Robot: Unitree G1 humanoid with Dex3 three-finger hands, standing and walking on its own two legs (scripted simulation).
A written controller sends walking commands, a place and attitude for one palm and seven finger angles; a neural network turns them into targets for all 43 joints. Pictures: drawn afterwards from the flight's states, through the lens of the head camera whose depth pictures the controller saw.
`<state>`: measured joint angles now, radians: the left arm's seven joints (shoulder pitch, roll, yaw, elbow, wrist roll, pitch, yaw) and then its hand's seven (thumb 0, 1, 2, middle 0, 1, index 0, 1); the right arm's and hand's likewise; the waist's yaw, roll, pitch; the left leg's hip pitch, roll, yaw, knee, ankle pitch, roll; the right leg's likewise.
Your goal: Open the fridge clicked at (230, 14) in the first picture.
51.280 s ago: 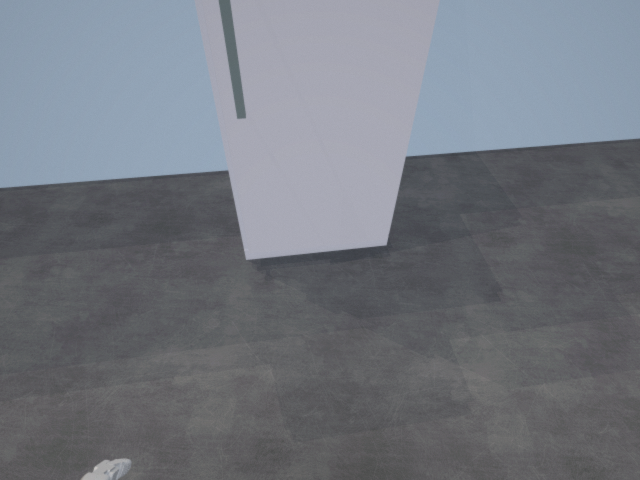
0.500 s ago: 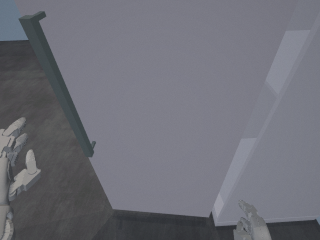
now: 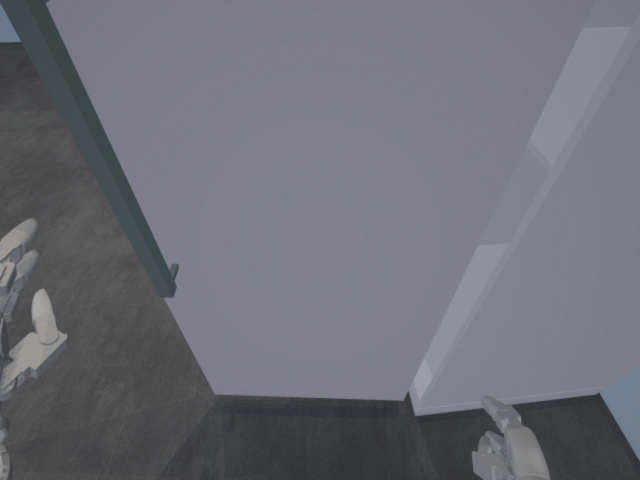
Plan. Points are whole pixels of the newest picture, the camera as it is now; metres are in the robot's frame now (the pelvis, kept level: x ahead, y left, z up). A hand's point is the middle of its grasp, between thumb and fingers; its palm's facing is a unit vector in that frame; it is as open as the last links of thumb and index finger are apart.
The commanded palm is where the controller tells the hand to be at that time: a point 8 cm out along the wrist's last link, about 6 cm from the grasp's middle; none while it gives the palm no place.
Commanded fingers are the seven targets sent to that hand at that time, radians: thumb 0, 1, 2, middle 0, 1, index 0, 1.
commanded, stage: step back with the hand held close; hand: left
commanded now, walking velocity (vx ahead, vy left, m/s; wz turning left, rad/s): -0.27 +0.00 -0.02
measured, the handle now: (124, 182) +0.42 +0.29 +0.15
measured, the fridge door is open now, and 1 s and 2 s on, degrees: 82 82 82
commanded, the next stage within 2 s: stop stepping back and stand still in 0.94 s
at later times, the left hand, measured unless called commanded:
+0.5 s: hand out of the picture +0.09 +0.30 +0.15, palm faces +0.46 -0.77 -0.44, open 7.4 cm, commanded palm +0.03 +0.34 +0.17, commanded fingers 0.00 0.90 0.90 -0.20 -0.30 -0.20 -0.30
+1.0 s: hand out of the picture +0.03 +0.30 +0.16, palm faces +0.34 -0.84 -0.43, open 7.4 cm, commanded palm -0.03 +0.34 +0.17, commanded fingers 0.00 0.90 0.90 -0.20 -0.30 -0.20 -0.30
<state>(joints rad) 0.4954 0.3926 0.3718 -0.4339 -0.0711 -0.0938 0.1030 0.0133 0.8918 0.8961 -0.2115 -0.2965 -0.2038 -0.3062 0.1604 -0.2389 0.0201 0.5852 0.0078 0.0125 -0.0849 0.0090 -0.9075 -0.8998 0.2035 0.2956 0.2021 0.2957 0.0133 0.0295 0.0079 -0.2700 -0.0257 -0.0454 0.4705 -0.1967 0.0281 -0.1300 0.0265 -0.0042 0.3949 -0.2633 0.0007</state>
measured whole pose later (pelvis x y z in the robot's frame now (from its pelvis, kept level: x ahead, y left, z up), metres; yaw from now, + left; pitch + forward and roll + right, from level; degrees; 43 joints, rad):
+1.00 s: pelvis -0.18 +0.05 -0.01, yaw -3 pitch +4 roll -4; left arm 0.50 0.46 0.40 -0.54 -0.08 -0.20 0.11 0.01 0.89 0.90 -0.21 -0.30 -0.20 -0.31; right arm 0.10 -0.17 0.04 0.63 -0.02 -0.07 -0.06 0.01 -0.90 -0.90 0.21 0.30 0.20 0.30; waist 0.05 -0.01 -0.01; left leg -0.51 0.03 0.07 0.40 0.04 0.06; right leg -0.08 0.06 0.02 0.35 -0.34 0.00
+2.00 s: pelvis -0.21 +0.08 -0.01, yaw -3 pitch -1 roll -1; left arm 0.51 0.43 0.40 -0.56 -0.04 -0.20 0.15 0.02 0.89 0.90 -0.22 -0.30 -0.21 -0.31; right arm 0.18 -0.21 0.00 0.59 0.00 -0.14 -0.08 0.01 -0.91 -0.90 0.20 0.30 0.20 0.30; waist 0.01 -0.03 0.03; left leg -0.31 0.07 0.02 0.56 -0.24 -0.03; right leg -0.16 0.00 -0.14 0.52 -0.35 -0.04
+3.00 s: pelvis -0.23 +0.12 +0.00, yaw -1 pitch -1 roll -1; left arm 0.18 0.31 0.03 1.09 0.02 0.00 0.00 0.00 0.91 0.90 -0.20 -0.29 -0.19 -0.30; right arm 0.16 -0.27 -0.01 1.07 -0.02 0.01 -0.01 0.00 -0.91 -0.90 0.20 0.30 0.20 0.30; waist 0.01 0.03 0.05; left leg -0.29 -0.01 0.02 0.44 -0.14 0.03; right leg -0.14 -0.06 -0.15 0.44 -0.28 0.01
